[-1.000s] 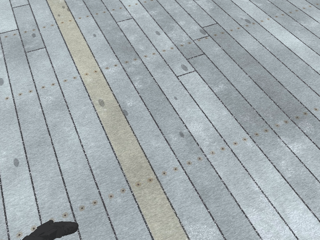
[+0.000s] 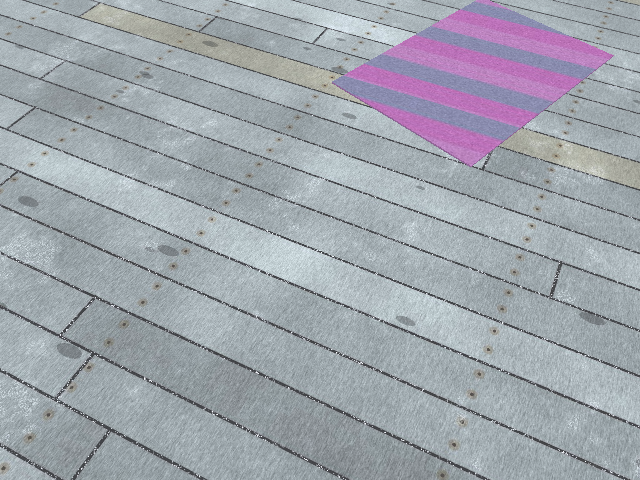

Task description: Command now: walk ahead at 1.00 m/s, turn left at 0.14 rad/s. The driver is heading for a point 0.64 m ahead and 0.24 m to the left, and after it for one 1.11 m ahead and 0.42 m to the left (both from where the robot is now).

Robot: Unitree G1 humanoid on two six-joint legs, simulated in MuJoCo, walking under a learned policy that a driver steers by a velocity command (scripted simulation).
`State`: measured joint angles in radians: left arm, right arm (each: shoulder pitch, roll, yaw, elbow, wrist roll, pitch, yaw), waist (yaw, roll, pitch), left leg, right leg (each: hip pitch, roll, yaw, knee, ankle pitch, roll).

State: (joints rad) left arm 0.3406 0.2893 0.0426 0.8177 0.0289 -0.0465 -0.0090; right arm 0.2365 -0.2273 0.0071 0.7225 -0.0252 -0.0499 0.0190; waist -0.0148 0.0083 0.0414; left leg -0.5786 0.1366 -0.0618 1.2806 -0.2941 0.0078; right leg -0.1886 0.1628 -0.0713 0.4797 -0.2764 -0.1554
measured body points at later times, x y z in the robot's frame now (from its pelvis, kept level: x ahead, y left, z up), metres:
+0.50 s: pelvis +0.48 +0.12 +0.01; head +0.49 +0.13 +0.46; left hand +0.62 +0.40 -0.06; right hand +0.54 -0.17 -0.11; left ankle +0.42 +0.12 -0.73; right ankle +0.64 -0.04 -0.65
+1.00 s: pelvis +0.91 +0.30 +0.00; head +0.92 +0.32 +0.45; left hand +0.64 +0.45 -0.11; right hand +1.27 +0.32 -0.04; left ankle +0.93 +0.48 -0.67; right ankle +0.91 +0.11 -0.73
